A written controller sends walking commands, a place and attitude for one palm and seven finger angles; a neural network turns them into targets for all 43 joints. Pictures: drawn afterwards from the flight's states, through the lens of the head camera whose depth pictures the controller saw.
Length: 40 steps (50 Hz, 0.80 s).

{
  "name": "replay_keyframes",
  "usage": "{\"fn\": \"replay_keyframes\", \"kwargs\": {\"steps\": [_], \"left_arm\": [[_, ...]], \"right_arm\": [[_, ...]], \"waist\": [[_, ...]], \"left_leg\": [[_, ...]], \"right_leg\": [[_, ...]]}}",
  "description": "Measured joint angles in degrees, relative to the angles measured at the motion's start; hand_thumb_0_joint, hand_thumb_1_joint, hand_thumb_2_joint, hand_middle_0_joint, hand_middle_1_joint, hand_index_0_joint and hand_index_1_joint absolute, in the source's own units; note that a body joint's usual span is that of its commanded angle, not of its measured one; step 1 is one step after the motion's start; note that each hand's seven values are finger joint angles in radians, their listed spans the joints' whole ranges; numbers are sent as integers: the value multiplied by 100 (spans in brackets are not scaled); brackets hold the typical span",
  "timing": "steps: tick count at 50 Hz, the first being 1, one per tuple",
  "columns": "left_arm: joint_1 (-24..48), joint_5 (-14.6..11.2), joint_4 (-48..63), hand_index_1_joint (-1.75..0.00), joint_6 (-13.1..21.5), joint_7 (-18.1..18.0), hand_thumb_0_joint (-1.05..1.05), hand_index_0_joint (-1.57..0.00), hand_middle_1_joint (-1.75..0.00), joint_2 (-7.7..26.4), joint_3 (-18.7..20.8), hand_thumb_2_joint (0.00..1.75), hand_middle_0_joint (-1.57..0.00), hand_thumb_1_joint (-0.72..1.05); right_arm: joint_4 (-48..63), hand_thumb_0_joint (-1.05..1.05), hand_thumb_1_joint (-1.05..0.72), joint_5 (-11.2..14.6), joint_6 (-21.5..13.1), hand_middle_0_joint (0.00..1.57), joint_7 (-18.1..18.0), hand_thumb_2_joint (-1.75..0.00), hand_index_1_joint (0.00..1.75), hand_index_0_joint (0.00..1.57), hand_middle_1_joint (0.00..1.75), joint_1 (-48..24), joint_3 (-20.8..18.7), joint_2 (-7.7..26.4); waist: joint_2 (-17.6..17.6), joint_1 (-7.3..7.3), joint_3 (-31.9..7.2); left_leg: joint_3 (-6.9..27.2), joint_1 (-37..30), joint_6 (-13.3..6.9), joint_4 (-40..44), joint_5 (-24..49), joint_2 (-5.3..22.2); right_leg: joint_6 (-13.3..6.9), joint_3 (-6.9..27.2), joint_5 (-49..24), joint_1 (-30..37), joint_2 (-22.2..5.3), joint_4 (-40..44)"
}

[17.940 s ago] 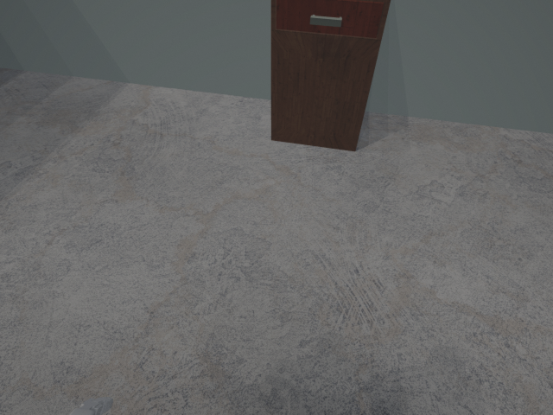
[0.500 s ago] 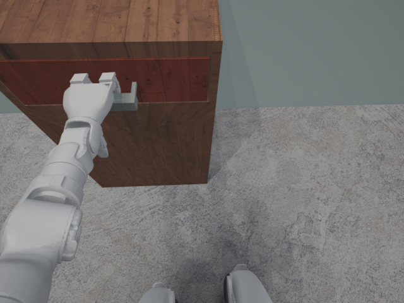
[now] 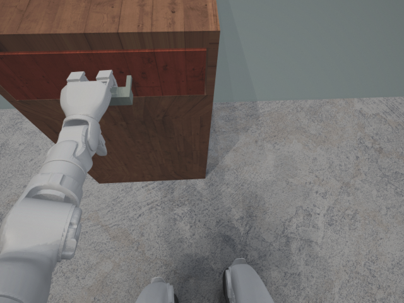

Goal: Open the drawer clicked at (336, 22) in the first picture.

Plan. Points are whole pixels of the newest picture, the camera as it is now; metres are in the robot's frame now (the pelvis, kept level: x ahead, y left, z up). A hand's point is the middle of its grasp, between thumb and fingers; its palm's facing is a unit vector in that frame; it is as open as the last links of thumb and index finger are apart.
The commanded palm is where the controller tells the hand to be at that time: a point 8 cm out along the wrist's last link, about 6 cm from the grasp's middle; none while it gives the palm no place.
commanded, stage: lower the fingers behind the handle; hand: left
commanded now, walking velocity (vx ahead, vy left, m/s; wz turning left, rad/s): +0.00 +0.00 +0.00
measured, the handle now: (100, 88) +0.57 +0.18 +0.01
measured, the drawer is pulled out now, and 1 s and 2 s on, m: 0.00 0.00 0.13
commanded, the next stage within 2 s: close the thumb around the handle in 0.02 s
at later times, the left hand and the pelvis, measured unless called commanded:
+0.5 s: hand (97, 115) +0.51 +0.19 +0.00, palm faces -0.06 -0.03 -1.00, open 9.9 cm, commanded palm +0.49 +0.19 +0.05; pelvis +0.00 +0.00 +0.00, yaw +0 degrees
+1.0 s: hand (97, 115) +0.51 +0.19 +0.00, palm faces -0.06 -0.02 -1.00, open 6.4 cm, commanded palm +0.49 +0.18 +0.05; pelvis +0.01 +0.00 +0.00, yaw +0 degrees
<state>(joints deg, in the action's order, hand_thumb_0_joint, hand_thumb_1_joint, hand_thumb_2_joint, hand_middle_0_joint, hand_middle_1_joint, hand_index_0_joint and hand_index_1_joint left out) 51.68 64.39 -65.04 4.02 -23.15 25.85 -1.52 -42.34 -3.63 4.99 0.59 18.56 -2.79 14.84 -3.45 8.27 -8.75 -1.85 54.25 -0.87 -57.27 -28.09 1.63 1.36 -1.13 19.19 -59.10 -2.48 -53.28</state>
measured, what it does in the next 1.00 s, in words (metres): stands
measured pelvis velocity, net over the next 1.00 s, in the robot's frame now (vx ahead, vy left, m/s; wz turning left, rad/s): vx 0.01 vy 0.00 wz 0.00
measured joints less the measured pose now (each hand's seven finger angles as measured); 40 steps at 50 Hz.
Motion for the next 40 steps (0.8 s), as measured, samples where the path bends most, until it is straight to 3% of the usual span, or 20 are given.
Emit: {"fn": "replay_keyframes", "kwargs": {"steps": [13, 20, 34, 40], "left_arm": [[19, 34, -1, -121, 136, -25, 0, -32, -120, 30, -24, 33, -32, -42], [-12, 12, 47, -124, 58, -4, 0, -34, -123, 30, 25, 45, -34, -15], [-36, 24, 60, -130, 144, 16, 0, -38, -129, 69, 35, 76, -37, 58], [-86, 51, 112, -132, 80, -32, 0, -36, -131, 33, 9, 77, -33, 61]], "right_arm": [[11, 0, -91, -25, -77, 20, -23, -90, 30, 20, 30, 19, -39, 32], [12, 0, -91, -27, -47, 20, -16, -90, 30, 20, 30, -14, -32, 20], [20, 0, -91, -11, -57, 20, -32, -90, 30, 20, 30, 3, -17, 18], [2, 0, -91, -24, -45, 20, -16, -90, 30, 20, 30, -3, -39, 19]], "waist": [[0, -18, -21], [-1, -6, -15], [1, -4, -4], [-13, -12, -9]], "left_leg": [[49, 106, 13, -87, -42, -8], [48, 91, 17, -72, -43, 2], [28, 51, 6, -49, -56, 3], [30, 67, 2, -67, -68, 1]], "right_leg": [[-10, -40, 58, -88, -12, -86], [-14, -39, 53, -75, 1, -67], [0, -16, 58, -43, 8, -44], [7, -15, 65, -55, 6, -53]]}}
